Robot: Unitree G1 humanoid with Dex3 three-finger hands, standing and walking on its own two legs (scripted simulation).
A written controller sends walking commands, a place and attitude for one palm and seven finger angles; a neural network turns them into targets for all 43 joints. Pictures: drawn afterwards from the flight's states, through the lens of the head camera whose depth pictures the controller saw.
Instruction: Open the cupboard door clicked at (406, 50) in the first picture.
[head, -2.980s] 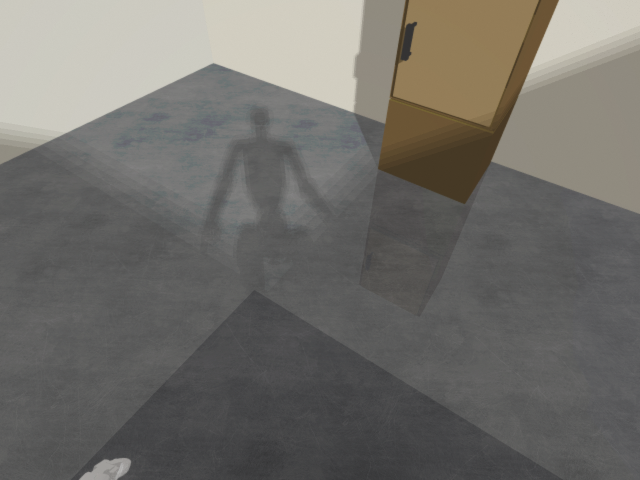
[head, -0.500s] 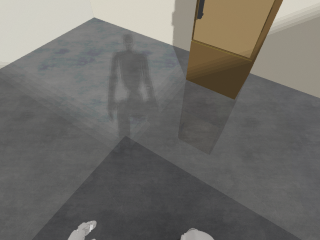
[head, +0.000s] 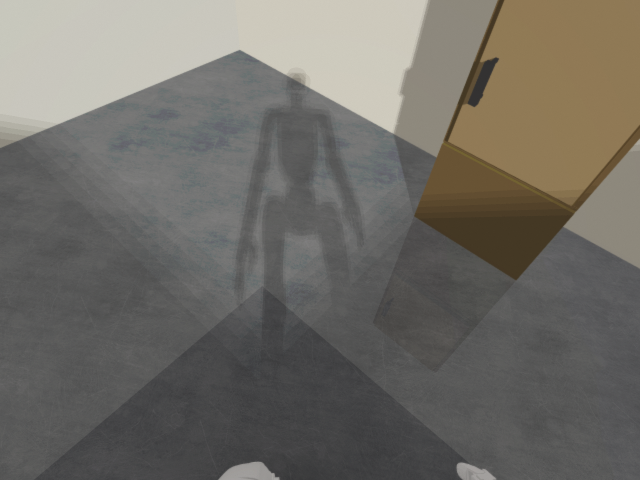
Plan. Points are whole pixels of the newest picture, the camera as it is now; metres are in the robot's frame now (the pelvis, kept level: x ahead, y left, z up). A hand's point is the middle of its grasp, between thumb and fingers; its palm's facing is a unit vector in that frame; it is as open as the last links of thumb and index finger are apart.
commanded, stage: walk to a spot facing it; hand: left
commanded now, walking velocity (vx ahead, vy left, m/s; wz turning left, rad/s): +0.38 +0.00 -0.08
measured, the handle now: (484, 81) +1.16 -0.36 -0.08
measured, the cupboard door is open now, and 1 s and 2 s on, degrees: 0 0 0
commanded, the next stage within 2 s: turn to face it in 0.66 s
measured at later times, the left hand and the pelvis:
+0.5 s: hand (271, 334) +0.35 +0.11 -0.15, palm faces -0.05 -0.97 -0.22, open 7.3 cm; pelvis +0.23 -0.07 +0.00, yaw -3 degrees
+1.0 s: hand (272, 352) +0.33 +0.11 -0.18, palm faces +0.16 -0.98 -0.13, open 7.3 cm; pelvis +0.41 -0.04 +0.00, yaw +2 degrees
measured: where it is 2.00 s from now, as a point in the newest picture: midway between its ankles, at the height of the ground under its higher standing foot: (332, 405)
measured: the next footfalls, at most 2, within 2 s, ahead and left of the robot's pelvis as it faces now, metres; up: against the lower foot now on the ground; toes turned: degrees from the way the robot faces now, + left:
right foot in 0.42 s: +0.34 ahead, -0.17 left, +0.00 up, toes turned -12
left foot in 0.90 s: +0.52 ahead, +0.08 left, +0.00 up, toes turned +16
